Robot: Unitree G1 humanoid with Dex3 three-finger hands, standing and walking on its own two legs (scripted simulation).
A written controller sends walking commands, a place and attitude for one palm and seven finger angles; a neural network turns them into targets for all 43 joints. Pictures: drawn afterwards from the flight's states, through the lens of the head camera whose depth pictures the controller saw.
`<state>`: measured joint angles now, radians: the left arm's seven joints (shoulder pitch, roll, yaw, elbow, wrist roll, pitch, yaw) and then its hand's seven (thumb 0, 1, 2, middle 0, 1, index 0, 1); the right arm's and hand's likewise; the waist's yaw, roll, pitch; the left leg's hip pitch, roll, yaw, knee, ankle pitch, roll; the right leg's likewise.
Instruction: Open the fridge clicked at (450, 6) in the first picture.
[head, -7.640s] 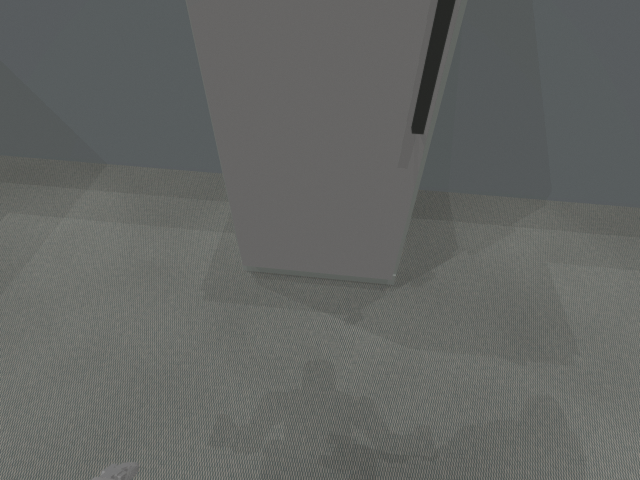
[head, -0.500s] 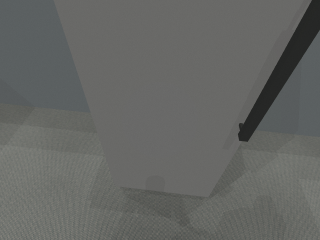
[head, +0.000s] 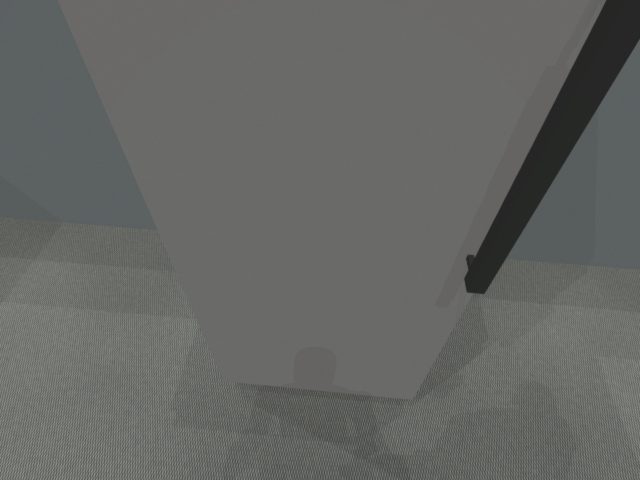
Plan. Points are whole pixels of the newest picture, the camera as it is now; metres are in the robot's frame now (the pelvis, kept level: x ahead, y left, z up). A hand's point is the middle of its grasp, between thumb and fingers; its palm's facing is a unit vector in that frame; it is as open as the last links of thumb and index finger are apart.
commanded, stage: come to a stop and stand still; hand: right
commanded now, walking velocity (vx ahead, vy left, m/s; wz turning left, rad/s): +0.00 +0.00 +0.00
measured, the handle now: (525, 173) +0.44 -0.22 +0.18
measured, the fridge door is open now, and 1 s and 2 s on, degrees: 0 0 0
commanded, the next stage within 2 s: look again from close up in 0.18 s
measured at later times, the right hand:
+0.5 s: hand out of the picture +0.03 -0.18 -0.17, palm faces +0.02 +0.98 -0.22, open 7.4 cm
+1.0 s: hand out of the picture +0.01 -0.17 -0.17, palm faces +0.04 +0.98 -0.20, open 7.4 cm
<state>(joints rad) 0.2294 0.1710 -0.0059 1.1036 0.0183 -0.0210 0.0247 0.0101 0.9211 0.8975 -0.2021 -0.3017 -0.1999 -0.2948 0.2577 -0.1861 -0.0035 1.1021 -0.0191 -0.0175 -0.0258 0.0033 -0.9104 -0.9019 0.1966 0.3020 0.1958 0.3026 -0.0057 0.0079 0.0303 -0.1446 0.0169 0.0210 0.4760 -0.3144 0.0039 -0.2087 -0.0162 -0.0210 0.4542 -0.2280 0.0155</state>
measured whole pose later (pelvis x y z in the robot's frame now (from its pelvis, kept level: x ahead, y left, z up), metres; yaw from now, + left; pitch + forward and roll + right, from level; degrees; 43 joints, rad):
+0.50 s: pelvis +0.01 +0.00 +0.00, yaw +0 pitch -1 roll -1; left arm 0.23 0.17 -0.01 1.14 0.02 -0.02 0.02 0.01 0.91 0.90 -0.20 -0.30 -0.20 -0.29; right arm 0.24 -0.18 0.00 1.11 -0.02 -0.02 -0.03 0.00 -0.91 -0.90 0.20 0.30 0.20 0.30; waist 0.00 0.01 0.04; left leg -0.12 0.02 0.03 0.45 -0.32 0.00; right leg -0.18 -0.01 -0.02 0.43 -0.23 0.02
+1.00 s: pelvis +0.01 +0.01 +0.00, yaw -1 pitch -1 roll -1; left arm 0.23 0.16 -0.01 1.15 0.02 -0.01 0.03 0.01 0.92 0.90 -0.20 -0.30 -0.20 -0.29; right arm 0.27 -0.17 0.00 1.13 -0.02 -0.02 -0.03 0.00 -0.91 -0.90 0.20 0.30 0.20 0.30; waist -0.01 0.01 0.04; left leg -0.10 0.01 0.04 0.43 -0.31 0.01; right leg -0.18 -0.02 -0.01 0.42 -0.22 0.03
